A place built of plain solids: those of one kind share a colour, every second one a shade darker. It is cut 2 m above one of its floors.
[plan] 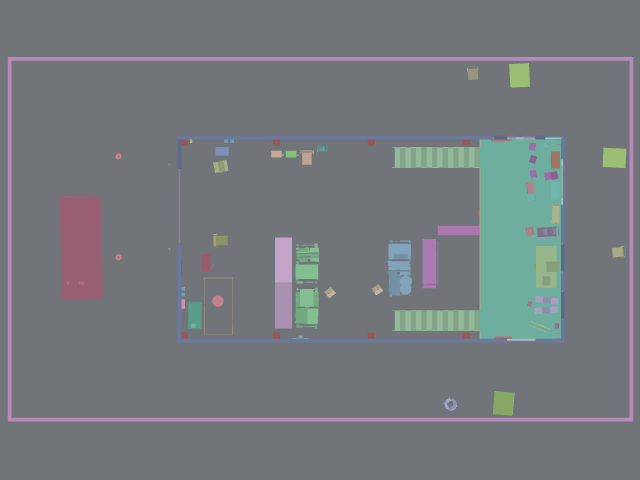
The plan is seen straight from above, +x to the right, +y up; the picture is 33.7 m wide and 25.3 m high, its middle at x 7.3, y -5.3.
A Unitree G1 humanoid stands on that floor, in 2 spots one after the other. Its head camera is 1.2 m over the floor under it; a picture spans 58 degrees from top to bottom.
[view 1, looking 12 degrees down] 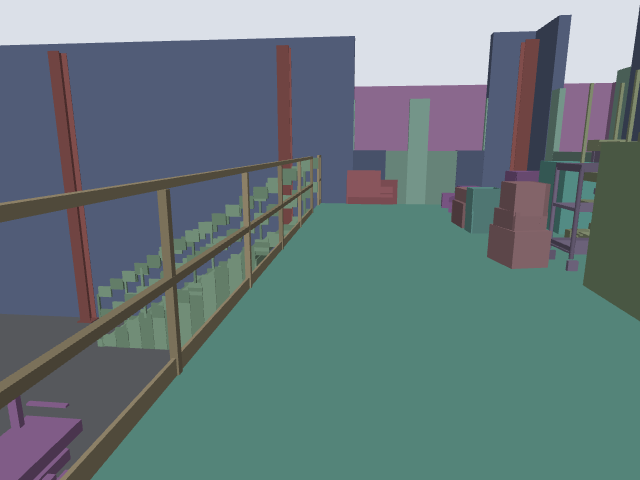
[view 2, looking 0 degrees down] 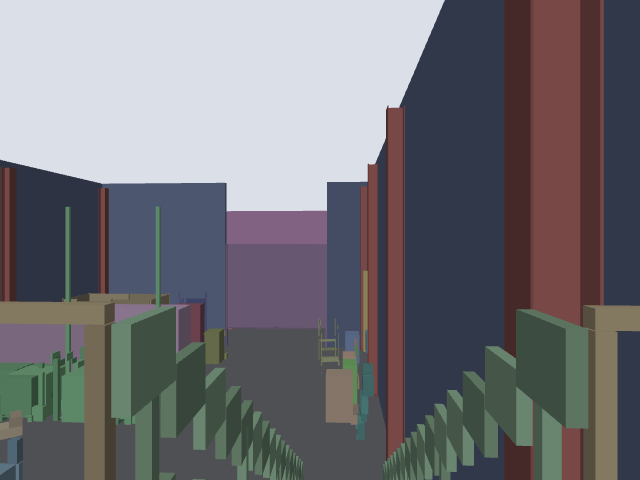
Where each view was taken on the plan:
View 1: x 16.74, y -9.55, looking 96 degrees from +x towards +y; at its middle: raised_floor_deck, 5.77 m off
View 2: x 16.74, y -0.95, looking -177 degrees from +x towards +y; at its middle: yard_bound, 25.74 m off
